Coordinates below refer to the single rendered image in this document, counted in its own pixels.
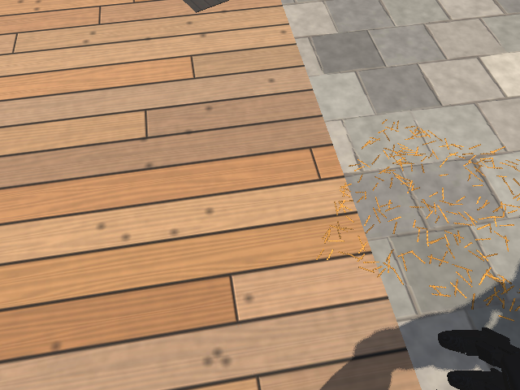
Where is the robot right hand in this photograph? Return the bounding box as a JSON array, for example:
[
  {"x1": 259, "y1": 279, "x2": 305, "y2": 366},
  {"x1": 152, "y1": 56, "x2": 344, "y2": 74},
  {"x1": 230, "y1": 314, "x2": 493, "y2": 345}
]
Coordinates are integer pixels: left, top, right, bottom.
[{"x1": 436, "y1": 327, "x2": 520, "y2": 390}]

